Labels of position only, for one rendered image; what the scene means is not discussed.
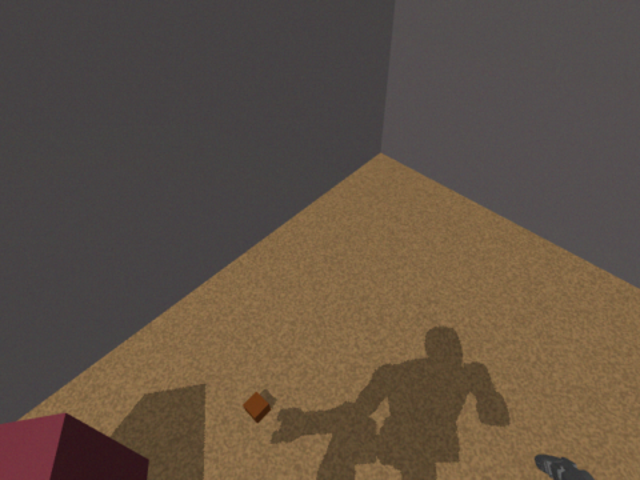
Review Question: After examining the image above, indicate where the right robot hand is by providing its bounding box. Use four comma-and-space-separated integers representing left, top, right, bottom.
535, 454, 595, 480

